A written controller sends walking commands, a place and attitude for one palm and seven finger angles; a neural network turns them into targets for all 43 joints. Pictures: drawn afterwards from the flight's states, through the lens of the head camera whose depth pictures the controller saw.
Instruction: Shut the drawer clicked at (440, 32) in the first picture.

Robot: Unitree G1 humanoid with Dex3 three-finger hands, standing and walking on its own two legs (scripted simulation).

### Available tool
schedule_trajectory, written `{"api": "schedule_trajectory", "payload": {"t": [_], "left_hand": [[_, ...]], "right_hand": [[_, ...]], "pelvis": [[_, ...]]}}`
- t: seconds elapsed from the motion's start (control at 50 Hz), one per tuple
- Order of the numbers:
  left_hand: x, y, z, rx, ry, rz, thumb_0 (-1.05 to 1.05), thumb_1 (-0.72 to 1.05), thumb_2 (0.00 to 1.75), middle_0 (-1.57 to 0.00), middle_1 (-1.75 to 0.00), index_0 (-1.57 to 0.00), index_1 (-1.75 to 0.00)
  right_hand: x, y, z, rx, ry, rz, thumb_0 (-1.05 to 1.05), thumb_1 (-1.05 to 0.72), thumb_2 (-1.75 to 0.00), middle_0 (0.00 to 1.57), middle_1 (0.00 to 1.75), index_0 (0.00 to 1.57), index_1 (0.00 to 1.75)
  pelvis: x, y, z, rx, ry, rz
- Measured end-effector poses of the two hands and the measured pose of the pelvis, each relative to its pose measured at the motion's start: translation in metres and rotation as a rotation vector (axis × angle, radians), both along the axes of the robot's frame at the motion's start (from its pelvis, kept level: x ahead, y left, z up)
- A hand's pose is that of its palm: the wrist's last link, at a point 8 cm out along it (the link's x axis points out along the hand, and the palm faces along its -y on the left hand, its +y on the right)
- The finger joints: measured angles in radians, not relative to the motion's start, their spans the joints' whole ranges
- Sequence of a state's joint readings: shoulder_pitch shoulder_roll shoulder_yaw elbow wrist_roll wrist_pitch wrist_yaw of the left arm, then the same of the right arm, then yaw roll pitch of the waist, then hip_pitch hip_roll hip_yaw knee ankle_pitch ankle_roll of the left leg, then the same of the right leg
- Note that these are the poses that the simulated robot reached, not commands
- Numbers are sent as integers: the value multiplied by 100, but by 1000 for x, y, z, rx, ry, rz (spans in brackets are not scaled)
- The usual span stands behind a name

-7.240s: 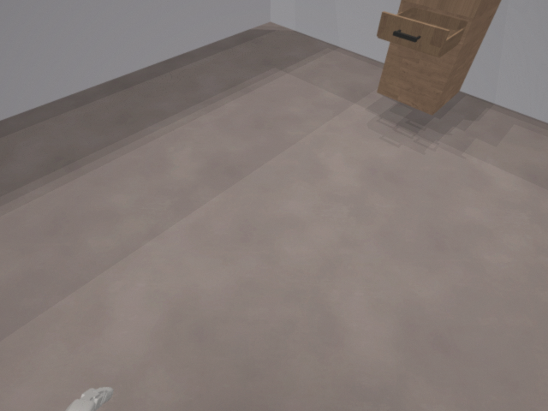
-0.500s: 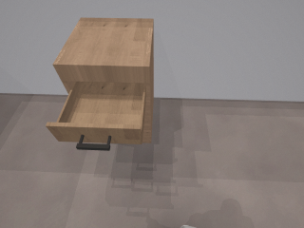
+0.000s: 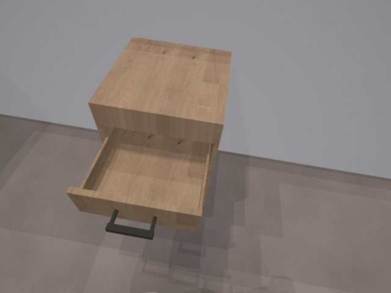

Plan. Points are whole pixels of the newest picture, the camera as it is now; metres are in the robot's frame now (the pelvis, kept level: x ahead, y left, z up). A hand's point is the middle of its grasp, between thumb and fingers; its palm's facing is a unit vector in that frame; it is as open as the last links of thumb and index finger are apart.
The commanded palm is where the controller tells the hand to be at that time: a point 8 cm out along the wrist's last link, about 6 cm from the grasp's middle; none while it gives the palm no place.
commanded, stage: come to a stop and stand still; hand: left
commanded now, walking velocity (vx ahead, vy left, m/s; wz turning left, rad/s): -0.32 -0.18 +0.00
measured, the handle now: (132, 224) +0.32 +0.20 -0.22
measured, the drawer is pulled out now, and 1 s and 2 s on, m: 0.26 0.26 0.26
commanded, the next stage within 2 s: look again from close up in 1.14 s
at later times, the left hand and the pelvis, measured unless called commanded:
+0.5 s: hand out of the picture +0.08 +0.13 -0.15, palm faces +0.00 -0.96 -0.29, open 7.4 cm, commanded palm none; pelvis +0.01 -0.06 +0.01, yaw -1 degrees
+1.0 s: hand out of the picture -0.06 +0.18 -0.17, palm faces +0.06 -0.98 -0.21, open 7.4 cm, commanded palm none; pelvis -0.04 -0.01 +0.01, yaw -1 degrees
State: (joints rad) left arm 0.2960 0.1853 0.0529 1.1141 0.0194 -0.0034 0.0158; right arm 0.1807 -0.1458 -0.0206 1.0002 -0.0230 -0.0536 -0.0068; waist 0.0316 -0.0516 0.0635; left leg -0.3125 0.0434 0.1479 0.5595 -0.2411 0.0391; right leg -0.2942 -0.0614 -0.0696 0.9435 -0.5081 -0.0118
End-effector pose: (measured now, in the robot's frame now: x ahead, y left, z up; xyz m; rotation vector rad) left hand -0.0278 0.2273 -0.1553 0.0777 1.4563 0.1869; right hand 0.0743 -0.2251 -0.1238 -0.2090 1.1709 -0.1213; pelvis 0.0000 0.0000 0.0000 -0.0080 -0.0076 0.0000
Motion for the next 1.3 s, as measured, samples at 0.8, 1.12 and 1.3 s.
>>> {"api": "schedule_trajectory", "payload": {"t": [0.8,1.12,1.3], "left_hand": [[5,-28,44,129,-118,-23,0,91,90,-20,-30,-20,-30],[-28,-8,17,14,-6,-45,0,91,90,-20,-30,-20,-30],[14,-38,21,71,-24,-131,1,93,90,-20,-30,-20,-30]], "right_hand": [[-59,-59,-13,55,139,-50,0,-91,-90,20,30,20,30],[-154,17,-5,71,271,-141,0,-90,-90,20,30,20,30],[-169,3,-29,138,373,-189,0,-90,-90,20,30,20,30]], "pelvis": [[-31,-43,14,60,-3,-11],[-34,-11,13,27,21,-25],[-25,-33,1,15,34,-44]]}}
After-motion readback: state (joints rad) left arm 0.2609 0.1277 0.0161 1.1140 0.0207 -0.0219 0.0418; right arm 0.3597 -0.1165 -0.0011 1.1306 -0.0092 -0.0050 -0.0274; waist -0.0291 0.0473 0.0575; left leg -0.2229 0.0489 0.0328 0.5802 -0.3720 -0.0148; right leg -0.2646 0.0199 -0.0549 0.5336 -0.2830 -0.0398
